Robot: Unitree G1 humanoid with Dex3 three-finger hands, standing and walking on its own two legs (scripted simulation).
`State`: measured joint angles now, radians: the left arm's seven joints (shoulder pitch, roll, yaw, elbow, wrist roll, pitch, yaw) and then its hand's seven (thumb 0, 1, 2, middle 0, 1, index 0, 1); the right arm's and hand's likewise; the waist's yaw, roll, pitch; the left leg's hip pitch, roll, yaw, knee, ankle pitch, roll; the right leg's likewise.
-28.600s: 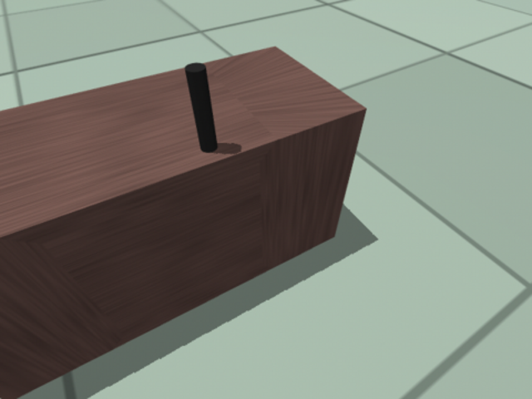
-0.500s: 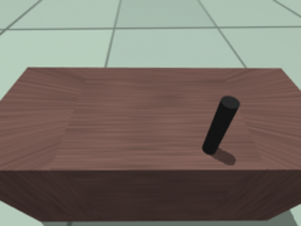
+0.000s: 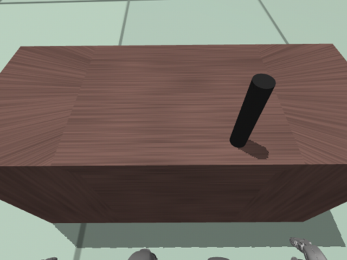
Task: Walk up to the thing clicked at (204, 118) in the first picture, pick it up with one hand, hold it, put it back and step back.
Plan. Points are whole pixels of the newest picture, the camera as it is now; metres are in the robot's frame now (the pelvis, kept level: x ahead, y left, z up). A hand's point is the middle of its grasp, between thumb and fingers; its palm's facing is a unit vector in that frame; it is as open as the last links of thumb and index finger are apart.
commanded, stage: step back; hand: right
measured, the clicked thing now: (248, 116) +0.43 -0.18 +0.06
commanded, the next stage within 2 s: none
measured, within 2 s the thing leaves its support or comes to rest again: neither
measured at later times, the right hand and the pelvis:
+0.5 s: hand out of the picture +0.03 -0.23 -0.15, palm faces -0.16 +0.91 -0.38, open 7.4 cm; pelvis -0.11 +0.02 -0.01, yaw +5 degrees
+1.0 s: hand out of the picture -0.15 -0.25 -0.16, palm faces -0.01 +0.93 -0.36, open 7.4 cm; pelvis -0.25 +0.02 +0.00, yaw -1 degrees
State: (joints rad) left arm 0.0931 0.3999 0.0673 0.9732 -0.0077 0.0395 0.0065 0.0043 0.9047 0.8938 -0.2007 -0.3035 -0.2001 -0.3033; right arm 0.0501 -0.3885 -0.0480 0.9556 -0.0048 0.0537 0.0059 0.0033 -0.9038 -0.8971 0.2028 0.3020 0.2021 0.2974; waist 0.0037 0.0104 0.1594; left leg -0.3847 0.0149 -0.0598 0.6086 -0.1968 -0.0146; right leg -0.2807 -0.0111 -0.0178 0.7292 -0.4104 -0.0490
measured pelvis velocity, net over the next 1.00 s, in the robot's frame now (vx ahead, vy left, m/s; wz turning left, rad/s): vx -0.25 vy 0.02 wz -0.01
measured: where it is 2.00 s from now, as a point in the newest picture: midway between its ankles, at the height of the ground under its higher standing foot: outside the picture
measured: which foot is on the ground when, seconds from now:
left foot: down 0.00-0.04, up 0.06-0.40, down 0.42-0.80, up 0.82-1.00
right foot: down 0.00-0.44, up 0.46-0.74, down 0.76-1.00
